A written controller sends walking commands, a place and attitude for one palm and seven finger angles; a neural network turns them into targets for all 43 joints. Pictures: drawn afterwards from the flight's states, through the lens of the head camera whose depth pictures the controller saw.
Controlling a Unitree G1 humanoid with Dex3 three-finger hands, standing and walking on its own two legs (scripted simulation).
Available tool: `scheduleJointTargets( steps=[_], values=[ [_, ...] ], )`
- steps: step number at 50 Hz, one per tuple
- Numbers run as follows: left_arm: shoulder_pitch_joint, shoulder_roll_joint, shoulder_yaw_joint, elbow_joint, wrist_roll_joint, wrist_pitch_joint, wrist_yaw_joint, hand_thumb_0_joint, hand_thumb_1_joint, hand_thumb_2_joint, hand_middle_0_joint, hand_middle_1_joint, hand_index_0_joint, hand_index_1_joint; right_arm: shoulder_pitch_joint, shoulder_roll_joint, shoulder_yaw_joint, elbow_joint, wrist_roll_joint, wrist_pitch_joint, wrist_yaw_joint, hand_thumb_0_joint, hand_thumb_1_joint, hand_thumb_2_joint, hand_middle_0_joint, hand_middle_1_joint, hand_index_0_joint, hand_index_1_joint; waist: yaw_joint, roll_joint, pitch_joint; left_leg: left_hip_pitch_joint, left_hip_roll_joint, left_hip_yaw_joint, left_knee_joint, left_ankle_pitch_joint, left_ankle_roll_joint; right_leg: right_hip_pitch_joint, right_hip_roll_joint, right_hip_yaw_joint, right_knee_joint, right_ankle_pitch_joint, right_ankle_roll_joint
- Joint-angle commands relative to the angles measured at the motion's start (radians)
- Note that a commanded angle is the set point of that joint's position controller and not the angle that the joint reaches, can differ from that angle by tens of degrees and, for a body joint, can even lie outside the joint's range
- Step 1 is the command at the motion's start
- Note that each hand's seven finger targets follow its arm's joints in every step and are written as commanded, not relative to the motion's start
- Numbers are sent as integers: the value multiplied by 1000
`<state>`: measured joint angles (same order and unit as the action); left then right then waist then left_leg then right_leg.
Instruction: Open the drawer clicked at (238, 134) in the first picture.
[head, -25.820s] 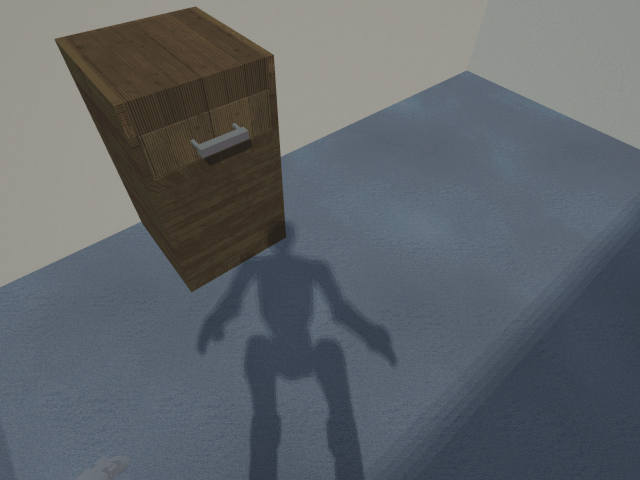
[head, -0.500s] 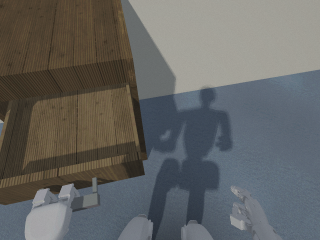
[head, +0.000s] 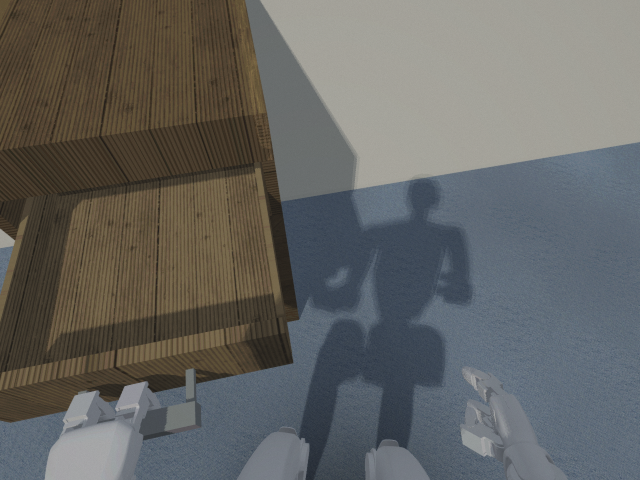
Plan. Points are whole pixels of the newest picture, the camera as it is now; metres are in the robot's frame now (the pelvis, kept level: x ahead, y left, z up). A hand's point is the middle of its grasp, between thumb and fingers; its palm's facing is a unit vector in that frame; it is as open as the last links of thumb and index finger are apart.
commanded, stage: pull the drawer open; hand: left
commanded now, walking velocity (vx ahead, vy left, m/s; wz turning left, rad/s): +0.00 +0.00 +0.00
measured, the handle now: (136, 407) +0.20 +0.26 -0.05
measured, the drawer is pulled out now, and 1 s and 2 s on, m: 0.28 0.30 0.29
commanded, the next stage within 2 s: open the thumb to release the handle in 0.66 s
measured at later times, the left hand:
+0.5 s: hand (120, 479) +0.12 +0.25 -0.06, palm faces -0.17 -0.12 -0.98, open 6.3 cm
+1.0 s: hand (121, 478) +0.12 +0.25 -0.06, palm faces -0.10 -0.09 -0.99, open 7.1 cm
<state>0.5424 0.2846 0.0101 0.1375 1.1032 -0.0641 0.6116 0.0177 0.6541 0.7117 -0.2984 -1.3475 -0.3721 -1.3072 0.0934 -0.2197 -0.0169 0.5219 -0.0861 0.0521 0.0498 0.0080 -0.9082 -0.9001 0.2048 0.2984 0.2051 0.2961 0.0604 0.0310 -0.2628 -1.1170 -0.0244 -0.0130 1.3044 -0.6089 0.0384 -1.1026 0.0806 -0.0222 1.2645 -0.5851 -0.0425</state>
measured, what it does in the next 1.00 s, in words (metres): stands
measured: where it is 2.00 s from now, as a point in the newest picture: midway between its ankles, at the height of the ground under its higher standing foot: outside the picture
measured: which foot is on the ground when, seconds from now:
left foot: down 0.00-1.00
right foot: down 0.00-1.00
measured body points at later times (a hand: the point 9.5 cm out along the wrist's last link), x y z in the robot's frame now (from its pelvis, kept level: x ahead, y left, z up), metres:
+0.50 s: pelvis +0.00 +0.00 +0.00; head +0.08 -0.01 +0.44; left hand +0.13 +0.25 -0.01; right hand +0.23 -0.21 -0.10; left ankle +0.00 +0.10 -0.62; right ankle +0.00 -0.10 -0.62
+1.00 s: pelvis -0.01 -0.01 -0.01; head +0.08 -0.02 +0.43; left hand +0.12 +0.25 -0.01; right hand +0.22 -0.21 -0.12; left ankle +0.00 +0.10 -0.62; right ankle +0.00 -0.10 -0.62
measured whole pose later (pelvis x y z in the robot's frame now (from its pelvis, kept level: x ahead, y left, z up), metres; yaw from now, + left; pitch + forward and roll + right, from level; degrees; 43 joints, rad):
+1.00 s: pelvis -0.01 -0.01 -0.01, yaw +1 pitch +25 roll -2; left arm 0.51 0.29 0.02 0.14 1.11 -0.11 0.65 0.00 0.48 0.71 -0.38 -1.33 -0.38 -1.30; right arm 0.08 -0.22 -0.03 0.55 -0.08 0.05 0.02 0.01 -0.91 -0.90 0.20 0.30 0.21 0.30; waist 0.10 0.03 -0.26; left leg -1.18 -0.03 -0.03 1.35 -0.60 0.02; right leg -1.17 0.07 -0.04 1.32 -0.59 -0.05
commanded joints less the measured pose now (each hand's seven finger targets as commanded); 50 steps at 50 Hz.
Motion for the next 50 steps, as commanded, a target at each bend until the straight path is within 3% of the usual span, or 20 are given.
scheduleJointTargets(
  steps=[1, 5, 9, 13, 15, 17, 23, 25, 28, 30, 31, 37, 38, 39, 41, 43, 45, 50],
  values=[
    [200, 104, 67, -143, -5, -15, 54, 0, 900, 900, -400, -1350, -400, -1350, -78, -114, -45, -156, 8, -50, -12, 0, -900, -900, 200, 300, 200, 300, 39, 5, -215, 270, 4, -28, -170, 380, 1, 127, -20, -14, -153, 345, -38],
    [248, 110, 78, -158, -17, -17, 50, 0, 900, 900, -400, -1350, -400, -1350, -75, -110, -45, -161, 10, -50, -13, 0, -900, -900, 200, 300, 200, 300, 50, 4, -255, 282, 1, -22, -167, 408, 0, 159, -22, -8, -150, 387, -37],
    [256, 128, 105, -149, -20, -21, 48, 0, 900, 900, -400, -1350, -400, -1350, -88, -102, -42, -162, 12, -46, -17, 0, -900, -900, 200, 300, 200, 300, 54, 2, -219, 251, -1, -22, -171, 390, 1, 170, -22, 3, -154, 391, -41],
    [254, 102, 70, -154, -13, -26, 46, 0, 900, 900, -400, -1350, -400, -1350, -86, -106, -42, -162, 9, -49, -14, 0, -900, -900, 200, 300, 200, 300, 47, 17, -210, 258, 0, -19, -168, 383, 2, 150, -22, -3, -157, 373, -40],
    [261, 121, 93, -149, -13, -31, 49, 0, 900, 900, -400, -1350, -400, -1350, -86, -104, -43, -159, 10, -48, -15, 0, -900, -900, 200, 300, 200, 300, 53, 11, -225, 259, 0, -22, -168, 386, 0, 150, -20, -2, -149, 371, -39],
    [277, 103, 72, -158, -14, -32, 46, 0, 900, 900, -400, -1350, -400, -1350, -86, -105, -42, -162, 7, -50, -13, 0, -900, -900, 200, 300, 200, 300, 52, 15, -235, 267, -1, -19, -165, 405, 2, 156, -22, -2, -149, 395, -40],
    [289, 102, 75, -151, -14, -40, 41, 0, 900, 900, -400, -1350, -400, -1350, -92, -102, -43, -162, 8, -50, -13, 0, -900, -900, 200, 300, 200, 300, 51, 1, -200, 250, -1, -20, -166, 384, 2, 148, -21, -1, -153, 379, -41],
    [300, 118, 99, -147, -15, -46, 44, 0, 900, 900, -400, -1350, -400, -1350, -90, -100, -42, -160, 8, -51, -15, 0, -900, -900, 200, 300, 200, 300, 60, -1, -221, 247, -3, -21, -164, 383, 1, 153, -21, -3, -144, 373, -40],
    [287, 102, 74, -159, -9, -49, 44, 0, 900, 900, -400, -1350, -400, -1350, -93, -104, -44, -163, 5, -52, -14, 0, -900, -900, 200, 300, 200, 300, 50, -3, -209, 251, -1, -22, -158, 377, 2, 132, -20, -1, -148, 365, -41],
    [304, 113, 90, -161, -10, -50, 46, 0, 900, 900, -400, -1350, -400, -1350, -89, -101, -43, -166, 7, -51, -14, 0, -900, -900, 200, 300, 200, 300, 61, 15, -227, 257, -3, -23, -164, 380, -1, 133, -19, -7, -140, 345, -42],
    [299, 98, 73, -159, -10, -47, 43, 0, 900, 900, -400, -1350, -400, -1350, -94, -102, -43, -167, 8, -52, -14, 0, -900, -900, 200, 300, 200, 300, 53, 14, -203, 255, -1, -22, -164, 379, 1, 125, -19, -9, -148, 349, -43],
    [317, 92, 57, -189, -12, -49, 38, 0, 900, 900, -400, -1350, -400, -1350, -87, -103, -42, -171, 6, -53, -11, 0, -900, -900, 200, 300, 200, 300, 57, 8, -240, 278, 1, -25, -161, 414, 0, 131, -18, -5, -140, 376, -42],
    [16, 188, 124, -191, 16, -47, 66, 0, 900, 900, -400, -1350, -400, -1350, -78, -120, -50, -133, 6, -40, -20, 0, -900, -900, 200, 300, 200, 300, -11, -23, -176, 225, 9, -36, -123, 346, -2, 32, -25, 7, -134, 323, -32],
    [2, 183, 151, -190, 22, -57, 81, 0, 830, 870, -395, -1342, -395, -1342, -72, -114, -50, -128, 1, -44, -33, 0, -900, -900, 200, 300, 200, 300, 12, -11, -187, 198, 6, -34, -125, 321, 4, 54, -26, -6, -126, 298, -30],
    [60, 162, 139, -125, 22, -56, 86, 0, 690, 810, -385, -1327, -385, -1327, -78, -113, -46, -130, 2, -55, -34, 0, -900, -900, 200, 300, 200, 300, 25, 15, -183, 201, 2, -27, -128, 299, 0, 43, -27, -8, -130, 268, -34],
    [89, 161, 154, -135, 5, -51, 89, 0, 550, 750, -375, -1313, -375, -1313, -74, -112, -52, -134, 4, -57, -32, 0, -900, -900, 200, 300, 200, 300, 41, 15, -238, 216, -3, -22, -129, 317, -1, 75, -26, -4, -130, 285, -34],
    [56, 163, 146, -156, -6, -36, 92, 0, 410, 690, -365, -1298, -365, -1298, -69, -117, -55, -131, 7, -53, -34, 0, -900, -900, 200, 300, 200, 300, 33, 27, -275, 237, -4, -24, -128, 321, -2, 79, -28, 0, -134, 281, -30],
    [45, 173, 152, -118, -17, -5, 91, 0, 60, 540, -340, -1260, -340, -1260, -71, -112, -52, -122, 15, -44, -50, 0, -900, -900, 200, 300, 200, 300, 28, -29, -265, 199, -5, -16, -136, 286, 4, 140, -32, 14, -160, 290, -22]
  ],
)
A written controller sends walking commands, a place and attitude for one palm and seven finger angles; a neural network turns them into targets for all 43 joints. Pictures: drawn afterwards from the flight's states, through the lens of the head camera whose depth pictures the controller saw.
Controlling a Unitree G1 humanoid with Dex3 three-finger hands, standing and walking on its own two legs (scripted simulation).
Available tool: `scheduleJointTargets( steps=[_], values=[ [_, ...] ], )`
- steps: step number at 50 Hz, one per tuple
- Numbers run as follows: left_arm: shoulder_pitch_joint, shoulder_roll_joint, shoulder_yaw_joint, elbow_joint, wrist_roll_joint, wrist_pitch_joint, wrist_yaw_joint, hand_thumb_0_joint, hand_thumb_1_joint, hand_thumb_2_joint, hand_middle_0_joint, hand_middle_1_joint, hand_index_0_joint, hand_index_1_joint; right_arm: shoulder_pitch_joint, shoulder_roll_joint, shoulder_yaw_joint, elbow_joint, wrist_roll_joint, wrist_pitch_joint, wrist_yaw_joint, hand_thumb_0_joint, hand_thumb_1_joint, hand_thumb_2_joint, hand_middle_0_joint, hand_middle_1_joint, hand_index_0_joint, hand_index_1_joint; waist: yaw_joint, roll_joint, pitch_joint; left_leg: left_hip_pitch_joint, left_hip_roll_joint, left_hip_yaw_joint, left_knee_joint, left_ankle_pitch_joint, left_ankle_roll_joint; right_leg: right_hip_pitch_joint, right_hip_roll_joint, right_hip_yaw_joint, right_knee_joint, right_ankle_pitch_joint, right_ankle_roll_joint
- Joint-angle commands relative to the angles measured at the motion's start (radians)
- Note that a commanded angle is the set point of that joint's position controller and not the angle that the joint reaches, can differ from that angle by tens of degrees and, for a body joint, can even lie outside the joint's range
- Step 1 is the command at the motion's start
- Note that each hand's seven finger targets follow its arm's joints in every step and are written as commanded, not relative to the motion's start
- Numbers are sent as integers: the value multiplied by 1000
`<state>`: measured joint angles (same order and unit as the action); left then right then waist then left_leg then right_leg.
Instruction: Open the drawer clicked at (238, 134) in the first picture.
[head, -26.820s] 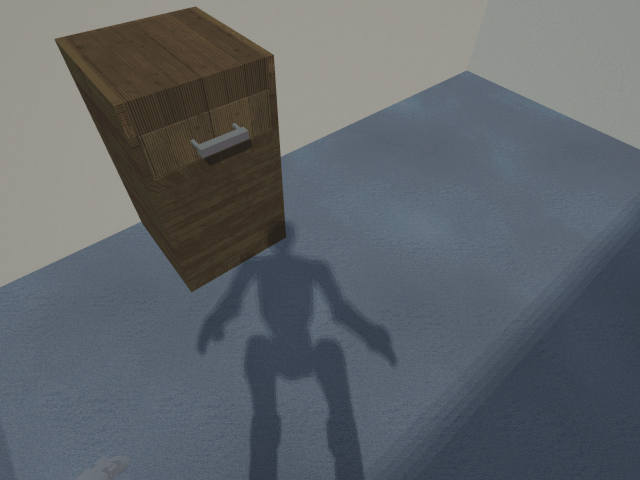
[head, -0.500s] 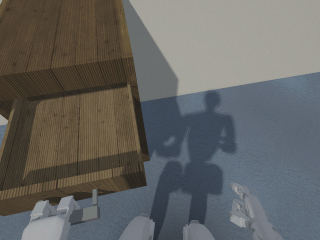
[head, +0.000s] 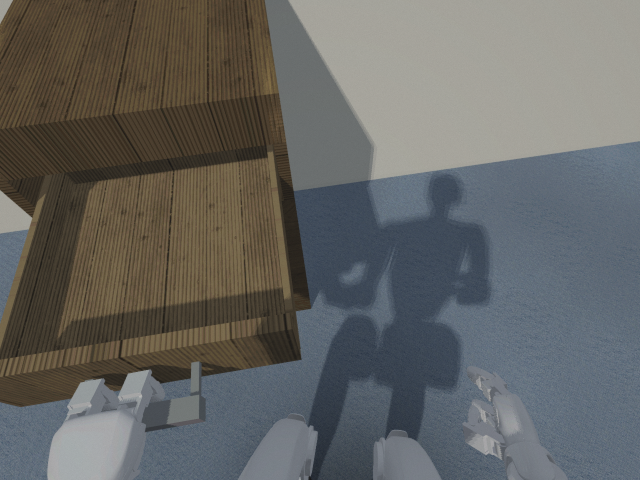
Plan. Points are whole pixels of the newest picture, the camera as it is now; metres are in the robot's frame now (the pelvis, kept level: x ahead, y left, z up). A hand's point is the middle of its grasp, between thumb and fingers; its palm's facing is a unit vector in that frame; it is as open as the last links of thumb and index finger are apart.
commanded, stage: open the thumb to release the handle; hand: left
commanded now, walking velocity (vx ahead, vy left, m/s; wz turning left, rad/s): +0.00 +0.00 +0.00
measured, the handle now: (141, 398) +0.20 +0.26 -0.03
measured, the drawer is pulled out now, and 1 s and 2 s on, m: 0.30 0.29 0.29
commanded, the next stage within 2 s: lift the hand off the handle in 0.26 s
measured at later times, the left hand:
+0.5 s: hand (128, 449) +0.14 +0.26 -0.05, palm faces -0.08 -0.07 -0.99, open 13.7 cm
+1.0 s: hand (125, 442) +0.15 +0.26 -0.04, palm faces -0.10 -0.08 -0.99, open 13.5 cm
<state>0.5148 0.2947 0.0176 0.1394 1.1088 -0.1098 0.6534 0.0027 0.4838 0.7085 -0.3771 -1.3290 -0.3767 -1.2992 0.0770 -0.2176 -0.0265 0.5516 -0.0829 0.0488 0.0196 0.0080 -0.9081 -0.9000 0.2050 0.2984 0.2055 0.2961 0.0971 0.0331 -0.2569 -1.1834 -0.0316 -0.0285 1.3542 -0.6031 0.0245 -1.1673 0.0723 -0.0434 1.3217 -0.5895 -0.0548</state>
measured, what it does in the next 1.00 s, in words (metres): stands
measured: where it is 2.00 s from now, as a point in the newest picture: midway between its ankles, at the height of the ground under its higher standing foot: outside the picture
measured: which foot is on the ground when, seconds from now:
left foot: down 0.00-1.00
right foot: down 0.00-1.00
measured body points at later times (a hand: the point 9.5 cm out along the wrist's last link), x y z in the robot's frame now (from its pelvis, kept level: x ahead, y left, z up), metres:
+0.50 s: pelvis -0.01 -0.02 +0.00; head +0.07 -0.03 +0.44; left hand +0.14 +0.26 +0.00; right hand +0.21 -0.24 -0.11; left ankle +0.01 +0.10 -0.61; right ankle +0.02 -0.09 -0.61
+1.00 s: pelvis -0.02 -0.01 +0.02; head +0.06 -0.02 +0.46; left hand +0.15 +0.26 +0.01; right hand +0.19 -0.24 -0.09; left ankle +0.01 +0.10 -0.61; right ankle +0.02 -0.09 -0.61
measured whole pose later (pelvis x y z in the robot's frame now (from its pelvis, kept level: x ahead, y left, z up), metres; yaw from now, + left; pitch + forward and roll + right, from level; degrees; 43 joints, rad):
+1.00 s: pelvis -0.02 -0.01 +0.02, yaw +0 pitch +21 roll -1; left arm 0.38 0.32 0.02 0.31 1.06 -0.06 0.65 0.00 -0.49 0.30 -0.36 -1.19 -0.39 -1.21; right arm 0.10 -0.22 -0.03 0.62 -0.04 0.02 -0.03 0.01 -0.91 -0.90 0.21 0.30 0.21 0.30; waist 0.05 0.04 -0.22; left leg -1.08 -0.02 -0.04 1.26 -0.54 0.01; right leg -1.07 0.09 -0.05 1.22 -0.52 -0.07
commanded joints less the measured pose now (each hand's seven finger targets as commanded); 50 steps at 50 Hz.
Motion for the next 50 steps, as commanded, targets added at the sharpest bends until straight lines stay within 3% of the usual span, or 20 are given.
scheduleJointTargets(
  steps=[1, 7, 8, 17, 18, 24, 26, 29, 32, 33, 37, 40, 46, 47, 50],
  values=[
    [50, 164, 137, -116, -22, 43, 46, 0, -10, 510, -335, -1253, -335, -1253, -56, -112, -44, -147, 13, -39, -23, 0, -900, -900, 200, 300, 200, 300, -16, -39, -254, 251, 3, 4, -181, 270, 20, 213, -25, 45, -228, 301, -8],
    [47, 180, 150, -75, -25, 39, 43, 0, -430, 330, -305, -1207, -305, -1207, -66, -106, -39, -134, 18, -36, -34, 0, -900, -900, 200, 300, 200, 300, -13, -39, -224, 206, -1, 14, -185, 233, 23, 259, -27, 82, -251, 292, -4],
    [43, 171, 141, -76, -29, 39, 43, 0, -500, 300, -300, -1200, -300, -1200, -66, -105, -39, -134, 19, -40, -33, 0, -900, -900, 200, 300, 200, 300, -13, -8, -210, 205, -1, 15, -190, 225, 23, 256, -28, 78, -257, 277, -6],
    [6, 195, 171, -37, -37, 17, 48, 0, -500, 300, -300, -1200, -300, -1200, -72, -107, -44, -113, 18, -51, -33, 0, -900, -900, 200, 300, 200, 300, -17, -21, -193, 163, -1, 19, -176, 191, 24, 265, -33, 112, -274, 247, -3],
    [-9, 175, 155, 10, -33, 16, 49, 0, -500, 300, -300, -1200, -300, -1200, -70, -107, -45, -103, 17, -54, -34, 0, -900, -900, 200, 300, 200, 300, -32, -52, -168, 140, 0, 18, -163, 175, 26, 244, -32, 108, -271, 234, -1],
    [-114, 231, 208, 15, -36, 3, 72, 0, -500, 300, -300, -1200, -300, -1200, -72, -116, -51, -93, 19, -67, -34, 0, -900, -900, 200, 300, 200, 300, -23, -23, -204, 107, -1, 17, -145, 146, 24, 236, -35, 129, -263, 169, -2],
    [-168, 226, 191, 12, -33, 8, 77, 0, -500, 300, -300, -1200, -300, -1200, -63, -118, -56, -84, 23, -69, -34, 0, -900, -900, 200, 300, 200, 300, -29, -5, -215, 120, -1, 20, -146, 149, 24, 225, -34, 115, -259, 165, 1],
    [-162, 239, 212, 28, -54, 22, 75, 0, -500, 300, -300, -1200, -300, -1200, -58, -118, -56, -83, 27, -69, -39, 0, -900, -900, 200, 300, 200, 300, -26, -56, -250, 107, 0, 21, -142, 159, 26, 273, -37, 132, -266, 197, 8],
    [-204, 245, 200, 27, -53, 34, 73, 0, -500, 300, -300, -1200, -300, -1200, -59, -119, -54, -79, 34, -66, -42, 0, -900, -900, 200, 300, 200, 300, -33, -50, -240, 101, -3, 22, -148, 149, 25, 277, -38, 142, -278, 179, 13],
    [-222, 244, 194, 21, -50, 36, 76, 0, -500, 300, -300, -1200, -300, -1200, -59, -119, -55, -77, 35, -69, -43, 0, -900, -900, 200, 300, 200, 300, -33, -21, -241, 111, -2, 22, -149, 151, 25, 269, -35, 138, -275, 175, 11],
    [-223, 255, 199, -2, -59, 53, 78, 0, -500, 300, -300, -1200, -300, -1200, -54, -119, -53, -77, 41, -64, -50, 0, -900, -900, 200, 300, 200, 300, -35, -30, -258, 158, 1, 25, -177, 165, 27, 296, -37, 127, -300, 191, 15],
    [-217, 267, 202, -36, -60, 61, 81, 0, -500, 300, -300, -1200, -300, -1200, -58, -117, -49, -83, 43, -63, -56, 0, -900, -900, 200, 300, 200, 300, -32, -1, -271, 193, 1, 24, -203, 177, 27, 320, -36, 119, -309, 196, 12],
    [-212, 242, 171, -77, -58, 64, 87, 0, -500, 300, -300, -1200, -300, -1200, -60, -115, -48, -85, 44, -73, -60, 0, -900, -900, 200, 300, 200, 300, -35, 56, -241, 283, 6, 18, -255, 199, 27, 309, -30, 85, -335, 192, 4],
    [-196, 243, 175, -68, -58, 68, 85, 0, -500, 300, -300, -1200, -300, -1200, -58, -116, -46, -86, 44, -74, -60, 0, -900, -900, 200, 300, 200, 300, -40, 24, -233, 281, 6, 18, -260, 193, 27, 314, -30, 87, -345, 182, 7],
    [-229, 244, 172, -71, -58, 65, 83, 0, -500, 300, -300, -1200, -300, -1200, -63, -119, -45, -84, 45, -80, -59, 0, -900, -900, 200, 300, 200, 300, -47, 42, -202, 297, 8, 13, -280, 185, 27, 298, -28, 72, -353, 159, 6]
  ],
)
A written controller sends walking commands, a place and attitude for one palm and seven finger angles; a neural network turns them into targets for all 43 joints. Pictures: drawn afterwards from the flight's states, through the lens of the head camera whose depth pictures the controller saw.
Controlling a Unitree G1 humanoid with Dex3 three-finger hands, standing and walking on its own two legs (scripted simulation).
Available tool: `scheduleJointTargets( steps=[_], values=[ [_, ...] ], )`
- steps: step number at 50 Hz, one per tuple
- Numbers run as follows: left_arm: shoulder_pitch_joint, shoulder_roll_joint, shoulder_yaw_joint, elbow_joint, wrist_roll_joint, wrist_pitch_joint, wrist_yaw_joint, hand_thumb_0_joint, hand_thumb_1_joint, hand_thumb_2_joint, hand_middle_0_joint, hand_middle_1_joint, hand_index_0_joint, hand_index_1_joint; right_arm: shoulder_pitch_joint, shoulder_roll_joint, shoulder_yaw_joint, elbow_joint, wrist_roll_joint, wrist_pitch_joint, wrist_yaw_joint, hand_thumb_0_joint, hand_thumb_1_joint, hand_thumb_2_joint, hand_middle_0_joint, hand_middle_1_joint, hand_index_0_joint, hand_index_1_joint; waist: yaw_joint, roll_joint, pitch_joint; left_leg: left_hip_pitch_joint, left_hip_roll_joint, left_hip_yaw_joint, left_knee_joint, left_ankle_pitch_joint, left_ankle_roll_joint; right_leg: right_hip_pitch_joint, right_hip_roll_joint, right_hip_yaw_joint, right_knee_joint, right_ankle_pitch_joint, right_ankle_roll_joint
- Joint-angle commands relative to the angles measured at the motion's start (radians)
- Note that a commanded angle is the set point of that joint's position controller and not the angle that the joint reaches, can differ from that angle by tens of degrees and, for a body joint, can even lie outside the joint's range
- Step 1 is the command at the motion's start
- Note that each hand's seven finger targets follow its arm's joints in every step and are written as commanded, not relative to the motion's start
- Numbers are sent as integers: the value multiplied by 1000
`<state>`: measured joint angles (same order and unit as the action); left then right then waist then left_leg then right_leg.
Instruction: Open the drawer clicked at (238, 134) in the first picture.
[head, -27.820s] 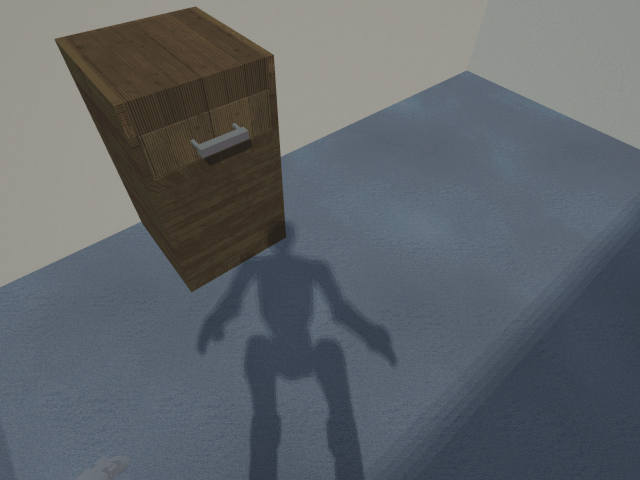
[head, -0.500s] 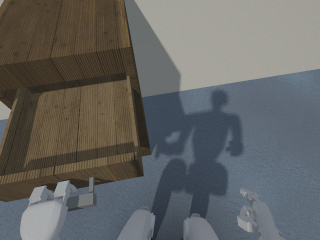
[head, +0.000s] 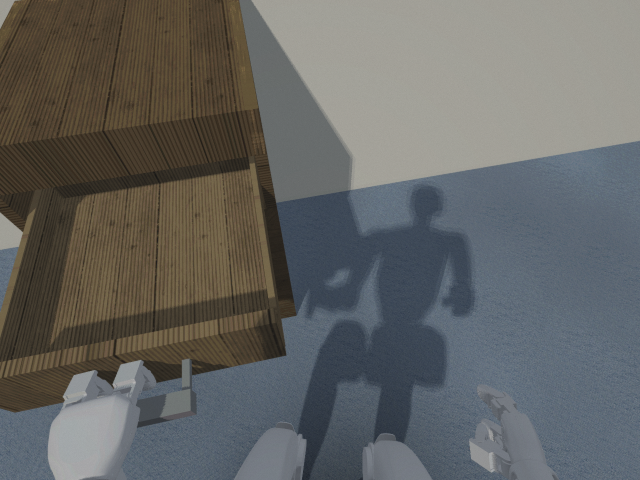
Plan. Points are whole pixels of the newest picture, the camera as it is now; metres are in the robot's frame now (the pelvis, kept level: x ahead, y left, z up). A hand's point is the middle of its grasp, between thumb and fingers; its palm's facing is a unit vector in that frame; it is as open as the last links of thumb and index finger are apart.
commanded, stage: lift the hand off the handle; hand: left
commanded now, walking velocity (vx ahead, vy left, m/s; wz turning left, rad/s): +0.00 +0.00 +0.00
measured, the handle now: (135, 395) +0.22 +0.27 -0.05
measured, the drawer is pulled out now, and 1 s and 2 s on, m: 0.29 0.29 0.29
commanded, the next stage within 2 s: draw the hand back to the body in 1.96 s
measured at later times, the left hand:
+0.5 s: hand (100, 430) +0.17 +0.27 -0.01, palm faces -0.07 -0.09 -0.99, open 13.3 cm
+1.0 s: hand (85, 416) +0.18 +0.27 +0.03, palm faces -0.03 -0.09 -1.00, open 13.8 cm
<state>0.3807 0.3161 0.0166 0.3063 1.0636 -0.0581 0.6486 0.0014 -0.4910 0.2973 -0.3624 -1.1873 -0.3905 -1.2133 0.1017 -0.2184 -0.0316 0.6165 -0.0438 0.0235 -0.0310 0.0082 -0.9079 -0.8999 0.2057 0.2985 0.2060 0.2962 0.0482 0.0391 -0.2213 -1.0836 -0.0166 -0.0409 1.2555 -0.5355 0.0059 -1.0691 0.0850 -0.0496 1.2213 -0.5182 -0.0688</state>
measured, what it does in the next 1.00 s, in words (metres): rises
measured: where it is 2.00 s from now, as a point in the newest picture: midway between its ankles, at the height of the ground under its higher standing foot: outside the picture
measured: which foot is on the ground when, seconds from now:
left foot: down 0.00-1.00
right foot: down 0.00-1.00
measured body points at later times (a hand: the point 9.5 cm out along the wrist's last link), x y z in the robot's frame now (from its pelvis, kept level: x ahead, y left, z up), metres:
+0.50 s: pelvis +0.02 +0.01 +0.03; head +0.07 +0.00 +0.48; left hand +0.17 +0.27 +0.04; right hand +0.24 -0.20 -0.07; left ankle +0.03 +0.12 -0.63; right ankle +0.03 -0.08 -0.63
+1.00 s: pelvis +0.03 +0.01 +0.05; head +0.06 -0.01 +0.50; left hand +0.17 +0.27 +0.08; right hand +0.25 -0.21 -0.04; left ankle +0.03 +0.12 -0.63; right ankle +0.03 -0.08 -0.63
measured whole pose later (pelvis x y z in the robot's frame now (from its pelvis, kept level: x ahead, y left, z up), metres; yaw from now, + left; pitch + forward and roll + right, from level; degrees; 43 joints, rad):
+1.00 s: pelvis +0.03 +0.01 +0.05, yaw +0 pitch +13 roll -1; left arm 0.53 0.31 -0.03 0.08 1.03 0.04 0.56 0.00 -0.49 0.30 -0.32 -1.20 -0.33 -1.20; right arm 0.14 -0.23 -0.03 0.54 -0.03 0.06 0.02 0.01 -0.91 -0.90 0.20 0.30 0.20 0.30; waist 0.07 0.06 -0.19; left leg -0.73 -0.03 -0.02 0.98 -0.48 0.02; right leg -0.72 0.07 -0.01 0.95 -0.46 -0.05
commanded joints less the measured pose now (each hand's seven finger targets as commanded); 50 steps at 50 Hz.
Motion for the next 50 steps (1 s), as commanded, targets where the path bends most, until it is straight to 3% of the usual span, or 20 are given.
scheduleJointTargets(
  steps=[1, 4, 8, 15, 20, 21, 25, 26, 29, 35, 36, 38, 39, 41, 45, 46, 47, 48, 50],
  values=[
    [-81, 223, 171, -239, -7, 13, 90, 0, -500, 300, -300, -1200, -300, -1200, -84, -119, -43, -151, 5, -56, -7, 0, -900, -900, 200, 300, 200, 300, 9, 48, -233, 211, -7, 22, -190, 121, 44, 200, -38, 74, -253, 86, 16],
    [-69, 216, 159, -272, -9, 21, 89, 0, -500, 300, -300, -1200, -300, -1200, -90, -123, -40, -162, 4, -58, -1, 0, -900, -900, 200, 300, 200, 300, 10, 76, -247, 265, -5, 19, -214, 157, 44, 211, -40, 63, -262, 121, 10],
    [-74, 198, 133, -286, -4, 29, 87, 0, -500, 300, -300, -1200, -300, -1200, -85, -123, -43, -163, 4, -60, 2, 0, -900, -900, 200, 300, 200, 300, 1, 76, -221, 298, -4, 19, -232, 169, 42, 212, -39, 55, -279, 131, 11],
    [-7, 170, 102, -331, -3, 46, 70, 0, -500, 300, -300, -1200, -300, -1200, -76, -124, -40, -180, 2, -61, 12, 0, -900, -900, 200, 300, 200, 300, 6, 58, -249, 380, -1, 12, -269, 242, 39, 250, -36, 36, -288, 201, 8],
    [39, 126, 48, -349, -4, 64, 45, 0, -500, 300, -300, -1200, -300, -1200, -75, -124, -36, -197, 2, -56, 21, 0, -900, -900, 200, 300, 200, 300, -4, 30, -212, 413, 3, 6, -295, 252, 39, 260, -37, 25, -314, 207, 9],
    [46, 122, 42, -343, -9, 69, 37, 0, -500, 300, -300, -1200, -300, -1200, -78, -123, -37, -201, 6, -54, 21, 0, -900, -900, 200, 300, 200, 300, -3, 20, -179, 406, 4, 5, -305, 236, 40, 264, -37, 24, -327, 197, 8],
    [52, 146, 65, -331, -10, 80, 21, 0, -500, 300, -300, -1200, -300, -1200, -72, -126, -31, -204, 9, -40, 23, 0, -900, -900, 200, 300, 200, 300, -1, -18, -180, 400, 1, 11, -316, 231, 43, 307, -41, 41, -345, 218, 15],
    [58, 143, 60, -322, -6, 82, 17, 0, -500, 300, -300, -1200, -300, -1200, -72, -124, -33, -209, 13, -37, 21, 0, -900, -900, 200, 300, 200, 300, 1, -17, -144, 397, -1, 9, -324, 224, 42, 306, -39, 43, -353, 214, 11],
    [53, 137, 44, -364, -9, 82, 7, 0, -500, 300, -300, -1200, -300, -1200, -78, -124, -28, -223, 13, -32, 27, 0, -900, -900, 200, 300, 200, 300, 5, 28, -149, 436, 1, 9, -345, 242, 42, 319, -43, 39, -365, 217, 6],
    [116, 129, 31, -401, -12, 77, -11, 0, -500, 300, -300, -1200, -300, -1200, -69, -120, -27, -232, 11, -23, 38, 0, -900, -900, 200, 300, 200, 300, 9, 13, -162, 485, -2, 15, -357, 299, 44, 365, -44, 47, -385, 295, 7],
    [126, 140, 47, -393, -12, 74, -13, 0, -500, 300, -300, -1200, -300, -1200, -68, -121, -31, -232, 13, -22, 35, 0, -900, -900, 200, 300, 200, 300, 12, 4, -131, 474, -2, 12, -363, 291, 43, 368, -41, 50, -389, 292, 6],
    [160, 127, 35, -393, -10, 76, -18, 0, -500, 300, -300, -1200, -300, -1200, -73, -119, -29, -237, 12, -19, 41, 0, -900, -900, 200, 300, 200, 300, 18, 14, -124, 474, -3, 14, -370, 293, 43, 381, -42, 49, -395, 300, 6],
    [157, 148, 55, -399, -14, 79, -19, 0, -500, 300, -300, -1200, -300, -1200, -76, -121, -26, -240, 14, -14, 42, 0, -900, -900, 200, 300, 200, 300, 19, 16, -126, 477, -3, 12, -378, 301, 42, 394, -44, 54, -397, 310, 2],
    [142, 122, 27, -403, -11, 80, -24, 0, -500, 300, -300, -1200, -300, -1200, -76, -120, -32, -242, 15, -13, 44, 0, -900, -900, 200, 300, 200, 300, 11, 5, -90, 484, -1, 11, -385, 285, 43, 380, -42, 51, -409, 292, 5],
    [162, 140, 56, -398, -26, 87, -31, 0, -500, 300, -300, -1200, -300, -1200, -72, -123, -32, -241, 19, -11, 47, 0, -900, -900, 200, 300, 200, 300, 18, -22, -114, 484, -6, 18, -399, 275, 45, 428, -47, 67, -428, 302, 12],
    [158, 127, 42, -394, -26, 87, -35, 0, -500, 300, -300, -1200, -300, -1200, -74, -121, -35, -241, 22, -12, 44, 0, -900, -900, 200, 300, 200, 300, 13, -29, -86, 485, -6, 18, -401, 278, 47, 430, -45, 71, -435, 318, 11],
    [166, 146, 62, -401, -27, 87, -36, 0, -500, 300, -300, -1200, -300, -1200, -73, -123, -34, -241, 21, -10, 49, 0, -900, -900, 200, 300, 200, 300, 22, -22, -115, 490, -5, 17, -406, 282, 45, 440, -48, 70, -434, 314, 12],
    [179, 118, 30, -405, -26, 90, -42, 0, -500, 300, -300, -1200, -300, -1200, -78, -119, -34, -244, 24, -10, 49, 0, -900, -900, 200, 300, 200, 300, 18, -10, -93, 500, -6, 18, -411, 285, 45, 441, -47, 69, -442, 315, 10],
    [174, 120, 26, -431, -31, 93, -50, 0, -500, 300, -300, -1200, -300, -1200, -76, -120, -33, -246, 24, -11, 55, 0, -900, -900, 200, 300, 200, 300, 20, -3, -119, 524, -5, 20, -421, 303, 46, 460, -50, 74, -448, 331, 11]
  ],
)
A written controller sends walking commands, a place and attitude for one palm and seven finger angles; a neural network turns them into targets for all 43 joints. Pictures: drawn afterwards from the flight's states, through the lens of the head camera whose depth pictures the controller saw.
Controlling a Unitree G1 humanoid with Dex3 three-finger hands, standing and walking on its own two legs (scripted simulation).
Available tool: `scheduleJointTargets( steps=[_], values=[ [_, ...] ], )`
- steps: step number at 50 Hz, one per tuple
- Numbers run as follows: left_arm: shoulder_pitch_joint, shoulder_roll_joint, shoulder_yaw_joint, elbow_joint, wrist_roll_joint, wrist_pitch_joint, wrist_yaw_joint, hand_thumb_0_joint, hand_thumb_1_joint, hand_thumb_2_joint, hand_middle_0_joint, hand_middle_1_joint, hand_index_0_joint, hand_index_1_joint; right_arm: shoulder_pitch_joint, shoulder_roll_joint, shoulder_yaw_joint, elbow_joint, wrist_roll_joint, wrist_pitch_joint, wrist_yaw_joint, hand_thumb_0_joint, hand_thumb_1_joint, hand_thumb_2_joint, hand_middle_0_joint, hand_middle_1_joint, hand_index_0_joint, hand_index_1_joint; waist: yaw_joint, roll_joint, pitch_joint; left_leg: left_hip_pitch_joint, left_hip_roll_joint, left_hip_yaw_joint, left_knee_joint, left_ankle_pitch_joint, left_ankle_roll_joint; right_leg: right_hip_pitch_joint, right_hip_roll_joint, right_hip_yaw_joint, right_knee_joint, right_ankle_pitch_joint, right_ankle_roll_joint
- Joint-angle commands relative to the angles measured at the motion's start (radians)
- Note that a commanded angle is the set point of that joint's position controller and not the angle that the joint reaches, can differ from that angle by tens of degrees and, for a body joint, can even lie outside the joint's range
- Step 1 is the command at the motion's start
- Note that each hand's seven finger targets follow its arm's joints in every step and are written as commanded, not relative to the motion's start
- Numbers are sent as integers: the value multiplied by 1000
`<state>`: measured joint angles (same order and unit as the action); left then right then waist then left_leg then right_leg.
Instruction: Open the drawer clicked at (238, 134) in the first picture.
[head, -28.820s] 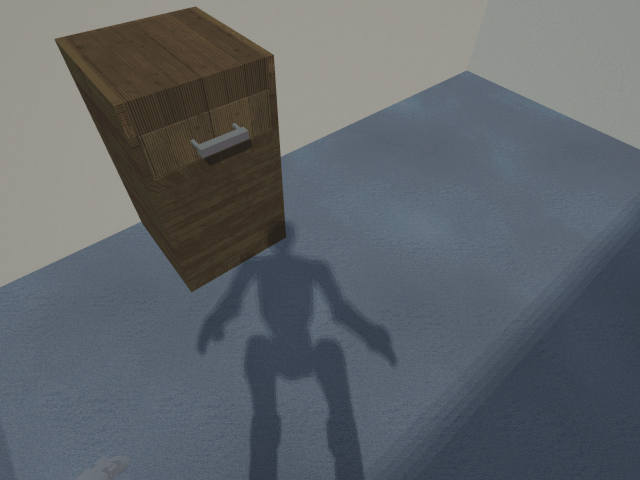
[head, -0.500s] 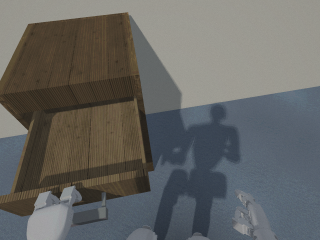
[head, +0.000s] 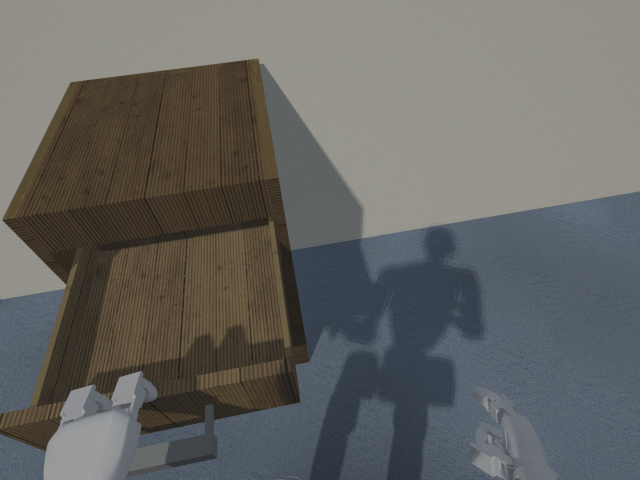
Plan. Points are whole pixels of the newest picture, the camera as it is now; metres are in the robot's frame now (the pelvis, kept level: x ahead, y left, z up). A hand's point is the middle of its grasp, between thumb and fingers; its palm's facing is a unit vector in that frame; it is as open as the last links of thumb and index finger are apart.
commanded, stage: lift the hand off the handle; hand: left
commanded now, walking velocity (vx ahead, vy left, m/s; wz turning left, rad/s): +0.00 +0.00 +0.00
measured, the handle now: (162, 438) +0.19 +0.26 -0.11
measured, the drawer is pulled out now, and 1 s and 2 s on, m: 0.29 0.29 0.29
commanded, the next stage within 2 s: draw the hand back to the body in 0.96 s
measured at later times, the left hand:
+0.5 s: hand (109, 450) +0.15 +0.26 +0.01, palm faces -0.01 -0.10 -0.99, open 13.9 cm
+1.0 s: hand (87, 442) +0.15 +0.27 +0.04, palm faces +0.00 -0.13 -0.99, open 13.9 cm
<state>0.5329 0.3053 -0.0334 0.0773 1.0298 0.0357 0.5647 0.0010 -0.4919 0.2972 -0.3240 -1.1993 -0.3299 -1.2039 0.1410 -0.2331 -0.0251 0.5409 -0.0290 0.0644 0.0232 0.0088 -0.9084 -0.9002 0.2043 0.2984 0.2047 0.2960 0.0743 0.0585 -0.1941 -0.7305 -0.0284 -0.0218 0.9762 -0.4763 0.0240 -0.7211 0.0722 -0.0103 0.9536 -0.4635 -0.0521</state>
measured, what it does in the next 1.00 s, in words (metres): stands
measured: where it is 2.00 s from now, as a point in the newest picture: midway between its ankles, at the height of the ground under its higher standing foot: outside the picture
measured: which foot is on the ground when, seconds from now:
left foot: down 0.00-1.00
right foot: down 0.00-1.00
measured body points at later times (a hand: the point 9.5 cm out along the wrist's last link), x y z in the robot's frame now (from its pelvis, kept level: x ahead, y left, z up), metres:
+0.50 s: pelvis +0.00 +0.00 +0.02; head +0.02 -0.03 +0.46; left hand +0.14 +0.26 +0.06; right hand +0.22 -0.22 -0.07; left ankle +0.00 +0.11 -0.68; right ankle +0.00 -0.09 -0.68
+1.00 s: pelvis +0.01 +0.01 +0.03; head +0.02 -0.02 +0.48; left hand +0.14 +0.27 +0.09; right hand +0.23 -0.20 -0.05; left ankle +0.00 +0.11 -0.68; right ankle +0.00 -0.09 -0.68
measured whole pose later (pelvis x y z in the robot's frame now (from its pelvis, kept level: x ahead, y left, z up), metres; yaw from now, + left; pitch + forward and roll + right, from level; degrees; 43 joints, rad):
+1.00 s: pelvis +0.01 +0.01 +0.03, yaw +0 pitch +8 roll -1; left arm 0.60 0.35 -0.01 -0.11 0.97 0.03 0.43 0.00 -0.49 0.30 -0.32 -1.20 -0.32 -1.20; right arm 0.13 -0.23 -0.02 0.54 -0.01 0.05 0.03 0.01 -0.91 -0.90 0.20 0.30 0.20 0.30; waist 0.10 0.07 -0.14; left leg -0.51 -0.03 -0.02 0.79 -0.41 0.04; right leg -0.50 0.06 0.00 0.76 -0.39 -0.04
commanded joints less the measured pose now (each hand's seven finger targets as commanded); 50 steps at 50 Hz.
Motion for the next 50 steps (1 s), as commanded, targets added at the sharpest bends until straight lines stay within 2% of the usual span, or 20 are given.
scheduleJointTargets(
  steps=[1, 5, 6, 7, 12, 16, 19, 20, 21, 24, 25, 26, 27, 32, 33, 39, 44, 46, 47, 50],
  values=[
    [54, 131, 78, -190, 2, 2, 31, 0, -500, 300, -300, -1200, -300, -1200, -114, -104, -42, -172, 14, -52, -2, 0, -900, -900, 200, 300, 200, 300, 0, -16, -108, 168, 7, -2, -148, 241, 27, 110, -32, 35, -185, 273, -10],
    [44, 164, 109, -205, -2, 3, 23, 0, -500, 300, -300, -1200, -300, -1200, -120, -106, -36, -172, 12, -48, 2, 0, -900, -900, 200, 300, 200, 300, -2, -60, -114, 164, 4, 2, -161, 241, 29, 149, -39, 53, -205, 299, -3],
    [58, 159, 107, -209, 1, -1, 23, 0, -500, 300, -300, -1200, -300, -1200, -120, -104, -41, -176, 15, -50, -1, 0, -900, -900, 200, 300, 200, 300, 2, -48, -85, 170, 5, 0, -164, 240, 30, 142, -36, 54, -209, 301, -7],
    [51, 173, 122, -214, -1, -1, 25, 0, -500, 300, -300, -1200, -300, -1200, -120, -105, -38, -172, 12, -49, 2, 0, -900, -900, 200, 300, 200, 300, 1, -60, -117, 170, 4, 6, -162, 240, 31, 160, -42, 58, -214, 307, -1],
    [40, 187, 143, -237, -5, -10, 22, 0, -500, 300, -300, -1200, -300, -1200, -124, -103, -40, -169, 15, -51, 1, 0, -900, -900, 200, 300, 200, 300, 2, -21, -95, 193, 1, 6, -172, 239, 31, 162, -43, 69, -235, 297, -3],
    [20, 149, 101, -247, -25, -13, 2, 0, -500, 300, -300, -1200, -300, -1200, -126, -102, -44, -168, 22, -59, -1, 0, -900, -900, 200, 300, 200, 300, -12, -34, -42, 210, 6, -2, -192, 223, 34, 148, -39, 62, -256, 264, -2],
    [1, 177, 118, -250, -36, -12, -12, 0, -500, 300, -300, -1200, -300, -1200, -127, -105, -41, -169, 22, -60, -5, 0, -900, -900, 200, 300, 200, 300, -13, -61, -48, 203, 3, -4, -204, 201, 36, 168, -46, 67, -276, 235, 4],
    [-7, 189, 133, -254, -29, -14, -15, 0, -500, 300, -300, -1200, -300, -1200, -128, -104, -39, -168, 21, -63, -4, 0, -900, -900, 200, 300, 200, 300, -6, -54, -68, 217, 1, 0, -205, 204, 36, 171, -47, 69, -279, 229, 6],
    [1, 179, 122, -247, -24, -15, -19, 0, -500, 300, -300, -1200, -300, -1200, -129, -101, -43, -168, 24, -63, -9, 0, -900, -900, 200, 300, 200, 300, -4, -52, -31, 215, 3, -6, -212, 199, 35, 164, -41, 70, -280, 222, 0],
    [-26, 181, 113, -298, -21, -13, -24, 0, -500, 300, -300, -1200, -300, -1200, -130, -100, -41, -172, 21, -67, -5, 0, -900, -900, 200, 300, 200, 300, -1, -6, -79, 256, 4, -3, -223, 226, 33, 177, -45, 60, -282, 229, -3],
    [13, 201, 143, -284, -18, -10, -24, 0, -500, 300, -300, -1200, -300, -1200, -125, -98, -39, -168, 21, -69, -2, 0, -900, -900, 200, 300, 200, 300, 12, -8, -98, 262, 4, 0, -225, 241, 31, 193, -44, 59, -280, 241, -3],
    [19, 174, 113, -285, -20, -5, -29, 0, -500, 300, -300, -1200, -300, -1200, -132, -97, -41, -171, 24, -66, -5, 0, -900, -900, 200, 300, 200, 300, 5, -4, -51, 260, 6, -2, -230, 241, 31, 181, -39, 54, -282, 250, -6],
    [11, 192, 132, -297, -23, -3, -30, 0, -500, 300, -300, -1200, -300, -1200, -131, -99, -38, -171, 21, -65, -1, 0, -900, -900, 200, 300, 200, 300, 9, -30, -93, 265, 7, 1, -228, 258, 32, 205, -45, 53, -283, 273, -1],
    [96, 196, 147, -308, -40, 20, -50, 0, -500, 300, -300, -1200, -300, -1200, -144, -98, -34, -176, 29, -58, 9, 0, -900, -900, 200, 300, 200, 300, 25, -34, -68, 262, 8, 1, -252, 295, 28, 252, -45, 56, -292, 340, -2],
    [112, 171, 119, -323, -45, 23, -56, 0, -500, 300, -300, -1200, -300, -1200, -147, -94, -37, -183, 31, -58, 8, 0, -900, -900, 200, 300, 200, 300, 20, -41, -45, 268, 10, 1, -254, 295, 30, 247, -42, 57, -298, 342, -2],
    [69, 199, 137, -375, -64, 11, -80, 0, -500, 300, -300, -1200, -300, -1200, -146, -100, -33, -181, 29, -59, 4, 0, -900, -900, 200, 300, 200, 300, 4, -62, -29, 296, 8, -8, -272, 288, 34, 256, -46, 67, -331, 326, 3],
    [50, 196, 130, -405, -57, -15, -89, 0, -500, 300, -300, -1200, -300, -1200, -141, -98, -33, -174, 25, -67, 3, 0, -900, -900, 200, 300, 200, 300, 4, 0, -25, 342, 12, -16, -282, 297, 32, 229, -43, 55, -338, 280, -5],
    [27, 172, 108, -373, -53, -15, -95, 0, -500, 300, -300, -1200, -300, -1200, -142, -97, -37, -167, 27, -68, 0, 0, -900, -900, 200, 300, 200, 300, -3, -21, 19, 331, 14, -16, -285, 268, 31, 201, -38, 46, -341, 251, -2],
    [22, 202, 139, -361, -46, -15, -95, 0, -500, 300, -300, -1200, -300, -1200, -138, -102, -33, -167, 23, -67, 3, 0, -900, -900, 200, 300, 200, 300, 5, -39, -12, 329, 14, -18, -284, 267, 31, 205, -43, 38, -341, 240, 1],
    [74, 189, 133, -359, -43, -7, -101, 0, -500, 300, -300, -1200, -300, -1200, -141, -96, -33, -176, 26, -63, 8, 0, -900, -900, 200, 300, 200, 300, 23, -23, -38, 339, 14, -14, -291, 297, 28, 229, -38, 32, -328, 266, -4]
  ],
)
